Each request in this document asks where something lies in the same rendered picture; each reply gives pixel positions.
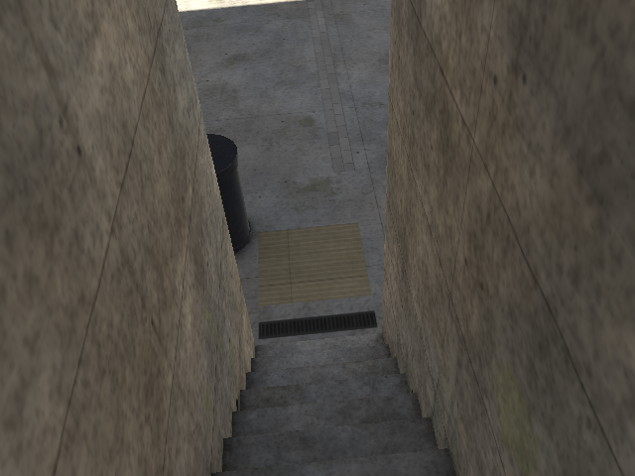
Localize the stairs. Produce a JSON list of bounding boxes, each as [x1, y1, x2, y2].
[[211, 333, 455, 476]]

